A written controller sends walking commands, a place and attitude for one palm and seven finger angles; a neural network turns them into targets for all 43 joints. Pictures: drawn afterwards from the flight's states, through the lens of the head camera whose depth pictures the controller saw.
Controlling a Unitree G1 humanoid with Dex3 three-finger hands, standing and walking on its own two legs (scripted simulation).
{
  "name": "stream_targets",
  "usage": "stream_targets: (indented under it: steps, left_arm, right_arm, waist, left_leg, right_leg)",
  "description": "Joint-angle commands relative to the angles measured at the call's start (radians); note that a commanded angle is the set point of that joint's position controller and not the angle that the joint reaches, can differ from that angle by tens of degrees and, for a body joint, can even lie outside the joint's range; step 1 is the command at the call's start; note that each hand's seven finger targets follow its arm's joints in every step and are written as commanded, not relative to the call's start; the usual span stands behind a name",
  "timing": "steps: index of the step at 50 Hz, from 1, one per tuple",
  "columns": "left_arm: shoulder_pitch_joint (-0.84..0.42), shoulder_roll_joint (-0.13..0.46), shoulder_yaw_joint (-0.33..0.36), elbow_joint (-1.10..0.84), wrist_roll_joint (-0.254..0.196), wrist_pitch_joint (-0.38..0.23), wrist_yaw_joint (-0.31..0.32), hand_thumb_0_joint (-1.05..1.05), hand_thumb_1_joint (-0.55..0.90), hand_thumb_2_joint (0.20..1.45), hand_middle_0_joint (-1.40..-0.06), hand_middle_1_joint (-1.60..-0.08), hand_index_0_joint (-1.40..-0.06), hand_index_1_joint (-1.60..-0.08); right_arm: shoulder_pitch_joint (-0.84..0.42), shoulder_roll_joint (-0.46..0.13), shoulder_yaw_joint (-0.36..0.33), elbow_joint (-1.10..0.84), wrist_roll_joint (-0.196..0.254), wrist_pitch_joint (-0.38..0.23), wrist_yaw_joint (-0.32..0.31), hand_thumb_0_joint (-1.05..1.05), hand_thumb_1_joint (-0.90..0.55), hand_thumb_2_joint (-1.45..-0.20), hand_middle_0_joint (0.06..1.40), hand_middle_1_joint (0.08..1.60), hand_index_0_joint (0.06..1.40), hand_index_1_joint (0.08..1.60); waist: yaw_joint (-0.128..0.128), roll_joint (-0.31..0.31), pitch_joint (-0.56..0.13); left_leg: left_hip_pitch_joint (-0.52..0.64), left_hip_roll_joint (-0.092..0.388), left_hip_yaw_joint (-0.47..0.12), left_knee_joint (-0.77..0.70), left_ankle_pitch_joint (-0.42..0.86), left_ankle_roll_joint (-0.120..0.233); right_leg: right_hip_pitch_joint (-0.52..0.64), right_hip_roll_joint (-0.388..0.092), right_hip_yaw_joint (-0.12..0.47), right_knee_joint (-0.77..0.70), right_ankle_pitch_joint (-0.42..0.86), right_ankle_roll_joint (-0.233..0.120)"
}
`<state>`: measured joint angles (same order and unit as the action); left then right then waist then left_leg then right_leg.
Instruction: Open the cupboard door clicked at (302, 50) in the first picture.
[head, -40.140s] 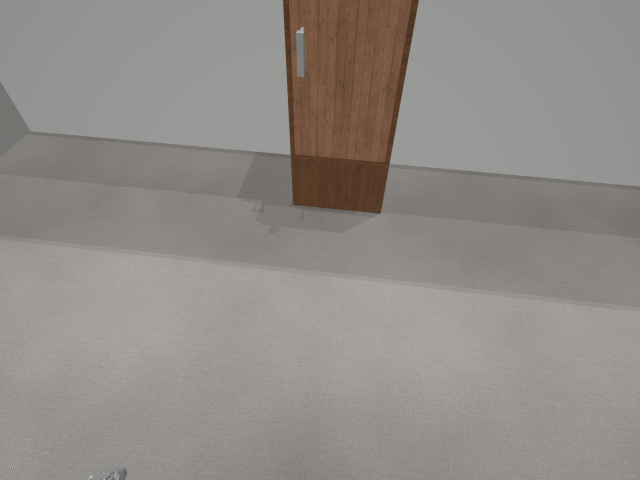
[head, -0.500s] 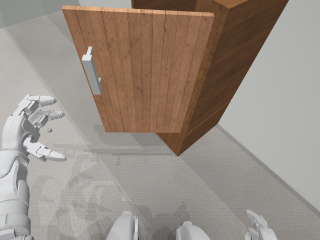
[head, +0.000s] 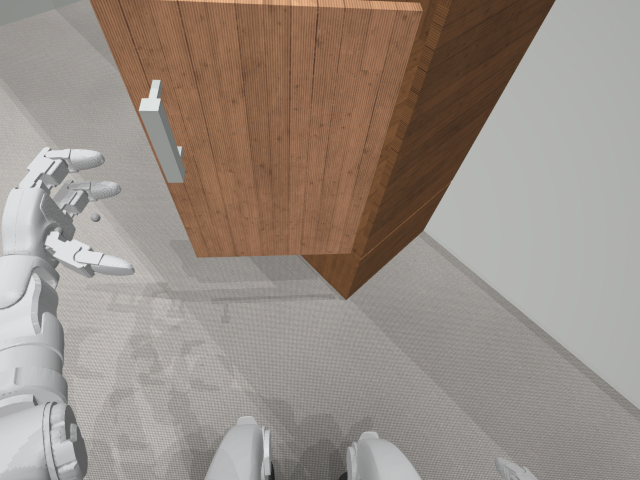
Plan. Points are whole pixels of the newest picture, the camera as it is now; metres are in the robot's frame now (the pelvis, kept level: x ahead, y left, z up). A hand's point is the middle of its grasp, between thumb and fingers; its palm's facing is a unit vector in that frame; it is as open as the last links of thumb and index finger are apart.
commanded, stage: move the hooked fingers beside the handle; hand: left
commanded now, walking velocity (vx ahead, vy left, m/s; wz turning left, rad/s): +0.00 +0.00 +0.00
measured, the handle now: (166, 133) +0.56 +0.23 +0.05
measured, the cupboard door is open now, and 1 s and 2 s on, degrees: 51 51 51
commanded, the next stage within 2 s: slide the fingers in behind the handle in 1.50 s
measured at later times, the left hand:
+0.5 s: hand (100, 179) +0.47 +0.29 +0.06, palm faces +0.10 -1.00 +0.00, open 14.0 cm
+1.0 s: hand (101, 165) +0.50 +0.30 +0.04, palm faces +0.10 -1.00 +0.00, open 14.0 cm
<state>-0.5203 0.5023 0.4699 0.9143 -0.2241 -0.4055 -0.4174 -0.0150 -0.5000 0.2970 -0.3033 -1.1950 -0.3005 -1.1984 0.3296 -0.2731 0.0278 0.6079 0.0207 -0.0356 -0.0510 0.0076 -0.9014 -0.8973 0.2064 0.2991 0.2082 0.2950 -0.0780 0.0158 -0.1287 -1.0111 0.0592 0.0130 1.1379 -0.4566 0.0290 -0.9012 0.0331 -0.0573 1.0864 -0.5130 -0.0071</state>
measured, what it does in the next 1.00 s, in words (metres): stands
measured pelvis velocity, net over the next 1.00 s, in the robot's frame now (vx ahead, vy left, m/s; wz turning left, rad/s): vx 0.00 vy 0.01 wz -0.04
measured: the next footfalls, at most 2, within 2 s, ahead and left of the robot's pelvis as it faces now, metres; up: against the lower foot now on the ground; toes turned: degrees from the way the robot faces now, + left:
none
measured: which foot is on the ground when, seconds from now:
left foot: down 0.00-1.00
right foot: down 0.00-1.00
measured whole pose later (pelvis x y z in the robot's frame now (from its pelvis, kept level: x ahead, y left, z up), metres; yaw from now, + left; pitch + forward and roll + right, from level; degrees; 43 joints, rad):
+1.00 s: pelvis +0.00 +0.01 -0.02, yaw -2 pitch +26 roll -6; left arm -0.86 0.74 0.58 1.18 -0.12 -0.37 -0.43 -0.01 -0.50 0.30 -0.30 -1.19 -0.30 -1.20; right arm 0.38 -0.28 0.06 0.63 0.00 0.06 -0.04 0.00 -0.90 -0.90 0.21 0.30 0.21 0.30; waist -0.17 0.02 -0.11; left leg -1.21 0.08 -0.01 1.23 -0.48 0.04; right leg -1.08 0.06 -0.07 1.14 -0.51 0.00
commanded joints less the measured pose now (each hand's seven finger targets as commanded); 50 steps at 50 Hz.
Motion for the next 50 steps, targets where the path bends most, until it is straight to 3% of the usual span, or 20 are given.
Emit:
stream_targets:
  steps: [1,4,6,9,13,16,17,20,21,23,25,26,28,35,36,39,40,42,48,50]
  left_arm:
    - [-0.385,0.308,0.056,-0.123,-0.009,-0.069,-0.007,0.000,-0.500,0.300,-0.300,-1.200,-0.300,-1.200]
    - [-0.435,0.328,0.059,-0.113,0.002,-0.089,-0.011,0.000,-0.500,0.300,-0.300,-1.200,-0.300,-1.200]
    - [-0.488,0.316,0.036,-0.084,0.008,-0.092,-0.013,0.000,-0.500,0.300,-0.300,-1.200,-0.300,-1.200]
    - [-0.526,0.382,0.073,-0.055,0.016,-0.095,-0.014,0.000,-0.500,0.300,-0.300,-1.200,-0.300,-1.200]
    - [-0.571,0.375,0.054,-0.022,0.022,-0.087,-0.016,0.000,-0.500,0.300,-0.300,-1.200,-0.300,-1.200]
    - [-0.609,0.437,0.080,0.005,0.039,-0.078,-0.014,0.000,-0.500,0.300,-0.300,-1.200,-0.300,-1.200]
    - [-0.607,0.422,0.065,0.021,0.042,-0.073,-0.016,0.000,-0.500,0.300,-0.300,-1.200,-0.300,-1.200]
    - [-0.625,0.491,0.109,0.070,0.045,-0.064,-0.017,0.000,-0.500,0.300,-0.300,-1.200,-0.300,-1.200]
    - [-0.658,0.510,0.106,0.058,0.052,-0.064,-0.019,0.000,-0.500,0.300,-0.300,-1.200,-0.300,-1.200]
    - [-0.686,0.491,0.089,0.054,0.055,-0.066,-0.022,0.000,-0.500,0.300,-0.300,-1.200,-0.300,-1.200]
    - [-0.686,0.518,0.098,0.097,0.063,-0.054,-0.024,0.000,-0.500,0.300,-0.300,-1.200,-0.300,-1.200]
    - [-0.721,0.516,0.081,0.089,0.068,-0.051,-0.026,0.000,-0.500,0.300,-0.300,-1.200,-0.300,-1.200]
    - [-0.732,0.509,0.078,0.078,0.066,-0.052,-0.027,0.000,-0.500,0.300,-0.300,-1.200,-0.300,-1.200]
    - [-0.817,0.599,0.106,0.127,0.097,-0.018,-0.015,0.000,-0.500,0.300,-0.300,-1.200,-0.300,-1.200]
    - [-0.806,0.584,0.094,0.131,0.101,-0.015,-0.015,0.000,-0.500,0.300,-0.300,-1.200,-0.300,-1.200]
    - [-0.725,0.625,0.147,0.102,0.097,-0.022,-0.018,0.000,-0.500,0.300,-0.300,-1.200,-0.300,-1.200]
    - [-0.715,0.622,0.147,0.083,0.097,-0.022,-0.019,0.000,-0.500,0.300,-0.300,-1.200,-0.300,-1.200]
    - [-0.708,0.581,0.122,0.098,0.091,-0.010,-0.024,0.000,-0.500,0.300,-0.300,-1.200,-0.300,-1.200]
    - [-0.713,0.584,0.151,0.018,0.077,-0.037,-0.017,0.000,-0.500,0.300,-0.300,-1.200,-0.300,-1.200]
    - [-0.728,0.534,0.108,0.017,0.081,-0.042,-0.011,0.000,-0.500,0.300,-0.300,-1.200,-0.300,-1.200]
  right_arm:
    - [0.088,-0.187,-0.070,-0.072,0.003,-0.010,-0.016,0.000,-0.900,-0.900,0.200,0.300,0.200,0.300]
    - [0.095,-0.188,-0.069,-0.067,0.000,-0.002,-0.016,0.000,-0.900,-0.900,0.200,0.300,0.200,0.300]
    - [0.096,-0.188,-0.068,-0.058,0.000,0.003,-0.017,0.000,-0.900,-0.900,0.200,0.300,0.200,0.300]
    - [0.109,-0.197,-0.066,-0.048,-0.001,0.010,-0.022,0.000,-0.900,-0.900,0.200,0.300,0.200,0.300]
    - [0.120,-0.197,-0.061,-0.044,-0.003,0.020,-0.020,0.000,-0.900,-0.900,0.200,0.300,0.200,0.300]
    - [0.127,-0.203,-0.058,-0.040,-0.005,0.029,-0.020,0.000,-0.900,-0.900,0.200,0.300,0.200,0.300]
    - [0.131,-0.201,-0.056,-0.041,-0.004,0.030,-0.019,0.000,-0.900,-0.900,0.200,0.300,0.200,0.300]
    - [0.140,-0.209,-0.053,-0.039,-0.005,0.036,-0.020,0.000,-0.900,-0.900,0.200,0.300,0.200,0.300]
    - [0.141,-0.211,-0.049,-0.039,-0.006,0.038,-0.021,0.000,-0.900,-0.900,0.200,0.300,0.200,0.300]
    - [0.150,-0.208,-0.048,-0.037,-0.008,0.040,-0.019,0.000,-0.900,-0.900,0.200,0.300,0.200,0.300]
    - [0.158,-0.216,-0.047,-0.033,-0.008,0.046,-0.020,0.000,-0.900,-0.900,0.200,0.300,0.200,0.300]
    - [0.159,-0.217,-0.043,-0.030,-0.009,0.047,-0.020,0.000,-0.900,-0.900,0.200,0.300,0.200,0.300]
    - [0.170,-0.219,-0.045,-0.029,-0.012,0.049,-0.020,0.000,-0.900,-0.900,0.200,0.300,0.200,0.300]
    - [0.196,-0.228,-0.033,-0.020,-0.016,0.061,-0.022,0.000,-0.900,-0.900,0.200,0.300,0.200,0.300]
    - [0.200,-0.226,-0.033,-0.020,-0.016,0.064,-0.020,0.000,-0.900,-0.900,0.200,0.300,0.200,0.300]
    - [0.208,-0.231,-0.039,-0.033,-0.022,0.068,-0.012,0.000,-0.900,-0.900,0.200,0.300,0.200,0.300]
    - [0.209,-0.228,-0.040,-0.034,-0.023,0.073,-0.009,0.000,-0.900,-0.900,0.200,0.300,0.200,0.300]
    - [0.208,-0.225,-0.040,-0.035,-0.018,0.081,-0.004,0.000,-0.900,-0.900,0.200,0.300,0.200,0.300]
    - [0.212,-0.224,-0.049,-0.028,-0.023,0.082,0.000,0.000,-0.900,-0.900,0.200,0.300,0.200,0.300]
    - [0.207,-0.219,-0.048,-0.021,-0.022,0.086,0.001,0.000,-0.900,-0.900,0.200,0.300,0.200,0.300]
  waist:
    - [0.001,0.094,-0.357]
    - [0.002,0.131,-0.399]
    - [-0.018,0.114,-0.386]
    - [-0.014,0.133,-0.424]
    - [-0.032,0.138,-0.412]
    - [-0.033,0.152,-0.431]
    - [-0.038,0.153,-0.430]
    - [-0.044,0.122,-0.425]
    - [-0.046,0.145,-0.436]
    - [-0.055,0.177,-0.447]
    - [-0.065,0.159,-0.437]
    - [-0.071,0.184,-0.431]
    - [-0.073,0.203,-0.467]
    - [-0.098,0.198,-0.482]
    - [-0.097,0.211,-0.479]
    - [-0.061,0.233,-0.552]
    - [-0.054,0.251,-0.562]
    - [-0.070,0.213,-0.507]
    - [-0.060,0.250,-0.529]
    - [-0.075,0.258,-0.506]
  left_leg:
    - [0.368,-0.019,-0.072,-0.137,0.246,-0.003]
    - [0.403,-0.018,-0.079,-0.127,0.267,-0.006]
    - [0.388,-0.016,-0.084,-0.122,0.237,-0.003]
    - [0.378,-0.016,-0.080,-0.103,0.260,0.000]
    - [0.380,-0.013,-0.089,-0.096,0.265,0.000]
    - [0.349,-0.013,-0.083,-0.082,0.260,0.002]
    - [0.351,-0.013,-0.083,-0.079,0.264,0.002]
    - [0.293,-0.011,-0.076,-0.061,0.252,0.008]
    - [0.285,-0.011,-0.078,-0.056,0.253,0.008]
    - [0.317,-0.010,-0.083,-0.051,0.276,0.007]
    - [0.306,-0.004,-0.089,-0.046,0.269,0.006]
    - [0.308,-0.003,-0.093,-0.047,0.261,0.005]
    - [0.345,-0.002,-0.101,-0.042,0.283,0.005]
    - [0.305,0.005,-0.108,-0.015,0.295,0.010]
    - [0.318,0.006,-0.110,-0.018,0.299,0.007]
    - [0.368,0.008,-0.114,-0.021,0.375,0.000]
    - [0.385,0.009,-0.112,-0.022,0.400,-0.003]
    - [0.365,0.011,-0.111,-0.027,0.369,0.000]
    - [0.428,0.012,-0.121,-0.038,0.410,-0.007]
    - [0.453,0.015,-0.128,-0.048,0.393,-0.011]
  right_leg:
    - [0.020,0.020,0.022,-0.129,0.220,-0.021]
    - [0.000,0.021,0.022,-0.118,0.222,-0.025]
    - [-0.022,0.022,0.022,-0.120,0.197,-0.021]
    - [-0.014,0.021,0.030,-0.109,0.220,-0.022]
    - [-0.044,0.026,0.025,-0.106,0.214,-0.023]
    - [-0.033,0.024,0.030,-0.099,0.218,-0.019]
    - [-0.043,0.025,0.029,-0.100,0.219,-0.019]
    - [-0.025,0.028,0.038,-0.098,0.223,-0.014]
    - [-0.024,0.027,0.038,-0.088,0.225,-0.015]
    - [-0.054,0.030,0.034,-0.082,0.230,-0.018]
    - [-0.075,0.031,0.029,-0.083,0.218,-0.015]
    - [-0.092,0.030,0.027,-0.082,0.205,-0.015]
    - [-0.113,0.033,0.024,-0.076,0.209,-0.019]
    - [-0.135,0.033,0.020,-0.065,0.214,-0.012]
    - [-0.142,0.034,0.016,-0.066,0.212,-0.013]
    - [-0.115,0.037,0.010,-0.054,0.256,-0.019]
    - [-0.109,0.037,0.008,-0.051,0.273,-0.019]
    - [-0.122,0.039,0.006,-0.065,0.256,-0.014]
    - [-0.133,0.043,-0.001,-0.066,0.264,-0.022]
    - [-0.166,0.042,-0.006,-0.075,0.241,-0.019]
